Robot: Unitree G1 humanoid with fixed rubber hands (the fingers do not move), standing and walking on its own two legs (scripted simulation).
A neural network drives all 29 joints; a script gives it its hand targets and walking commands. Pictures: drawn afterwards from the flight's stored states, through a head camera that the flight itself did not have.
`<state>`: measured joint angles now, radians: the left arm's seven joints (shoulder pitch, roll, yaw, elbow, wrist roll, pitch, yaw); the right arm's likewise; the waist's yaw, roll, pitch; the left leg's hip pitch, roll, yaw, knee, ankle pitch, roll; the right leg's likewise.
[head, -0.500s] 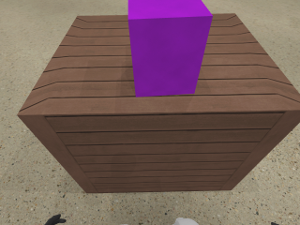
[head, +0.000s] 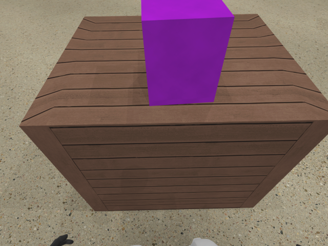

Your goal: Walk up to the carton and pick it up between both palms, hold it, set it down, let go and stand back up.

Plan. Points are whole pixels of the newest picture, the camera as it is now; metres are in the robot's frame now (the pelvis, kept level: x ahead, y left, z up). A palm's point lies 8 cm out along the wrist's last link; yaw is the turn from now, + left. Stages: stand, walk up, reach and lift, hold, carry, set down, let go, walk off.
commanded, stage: walk up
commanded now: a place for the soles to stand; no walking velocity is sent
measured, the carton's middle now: (179, 48) +0.62 -0.02 +0.17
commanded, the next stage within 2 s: none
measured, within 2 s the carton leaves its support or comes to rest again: neither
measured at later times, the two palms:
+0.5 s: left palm out of the picture +0.11 +0.30 -0.09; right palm out of the picture +0.08 -0.31 -0.09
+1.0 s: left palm out of the picture +0.15 +0.26 -0.08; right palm out of the picture +0.12 -0.38 -0.08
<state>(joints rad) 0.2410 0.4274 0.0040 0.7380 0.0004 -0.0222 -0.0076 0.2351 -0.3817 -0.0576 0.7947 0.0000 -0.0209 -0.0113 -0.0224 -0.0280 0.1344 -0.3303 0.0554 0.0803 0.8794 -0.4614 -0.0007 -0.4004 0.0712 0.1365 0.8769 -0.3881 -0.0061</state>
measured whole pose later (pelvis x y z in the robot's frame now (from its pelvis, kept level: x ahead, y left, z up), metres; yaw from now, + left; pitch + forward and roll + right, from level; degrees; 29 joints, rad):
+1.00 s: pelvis +0.06 -0.06 +0.00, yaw -2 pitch -6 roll +1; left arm 0.27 0.42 0.07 0.74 0.00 -0.02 -0.06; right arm 0.31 -0.40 -0.09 0.79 0.00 -0.03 -0.01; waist 0.03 -0.03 0.13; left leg -0.35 0.07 0.04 1.15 -0.53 -0.01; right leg -0.40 0.05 0.08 0.85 -0.35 -0.01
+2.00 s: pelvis +0.16 -0.04 +0.00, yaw -1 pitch -5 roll -1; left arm 0.19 0.42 0.05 0.74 0.00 0.05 -0.05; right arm 0.34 -0.40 -0.03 0.79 0.00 -0.07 -0.03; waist 0.01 -0.08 0.16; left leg -0.32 0.03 0.06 0.87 -0.47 0.02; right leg -0.48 0.05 0.01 0.85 -0.35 -0.05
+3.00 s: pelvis +0.18 -0.08 +0.01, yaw -1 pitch -7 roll +0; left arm 0.25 0.42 0.08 0.74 0.00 0.00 -0.04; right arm 0.33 -0.40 -0.06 0.79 0.00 -0.03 -0.03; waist 0.04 -0.04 0.14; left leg -0.34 0.03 0.04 1.03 -0.48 0.00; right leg -0.30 0.05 0.00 0.81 -0.40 -0.05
